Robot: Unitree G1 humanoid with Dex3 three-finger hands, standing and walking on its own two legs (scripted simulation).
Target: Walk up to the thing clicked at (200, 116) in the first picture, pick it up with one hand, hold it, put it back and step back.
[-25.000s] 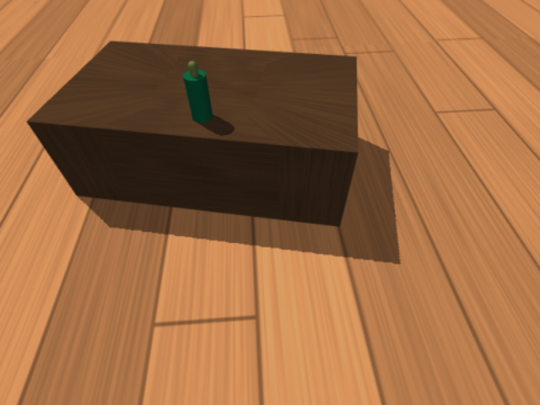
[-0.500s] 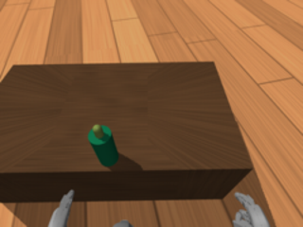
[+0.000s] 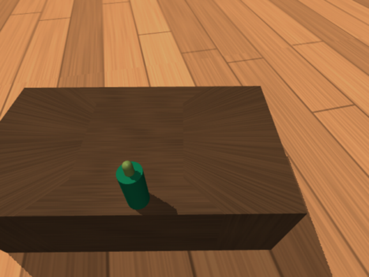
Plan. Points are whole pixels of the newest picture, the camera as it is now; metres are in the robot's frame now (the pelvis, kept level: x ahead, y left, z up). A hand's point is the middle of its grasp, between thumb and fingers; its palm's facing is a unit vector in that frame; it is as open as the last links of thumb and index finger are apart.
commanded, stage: stand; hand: left
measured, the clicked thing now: (133, 183) +0.44 +0.19 -0.19
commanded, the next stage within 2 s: step back in 1.92 s
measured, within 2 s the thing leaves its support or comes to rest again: neither
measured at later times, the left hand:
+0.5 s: hand out of the picture +0.03 +0.24 -0.15, palm faces -0.02 -0.94 -0.35, open 7.4 cm
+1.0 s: hand out of the picture +0.07 +0.25 -0.14, palm faces -0.02 -0.94 -0.35, open 7.4 cm
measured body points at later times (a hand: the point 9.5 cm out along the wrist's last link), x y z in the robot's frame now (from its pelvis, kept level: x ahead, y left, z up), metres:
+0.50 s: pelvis -0.01 -0.01 +0.02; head +0.00 +0.00 +0.47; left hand +0.03 +0.29 -0.12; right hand +0.05 -0.30 -0.12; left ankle +0.05 +0.14 -0.72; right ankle -0.03 -0.15 -0.72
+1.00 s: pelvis +0.01 +0.00 +0.02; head +0.01 +0.00 +0.47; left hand +0.07 +0.30 -0.12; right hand +0.08 -0.30 -0.12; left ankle +0.05 +0.14 -0.72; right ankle -0.03 -0.15 -0.72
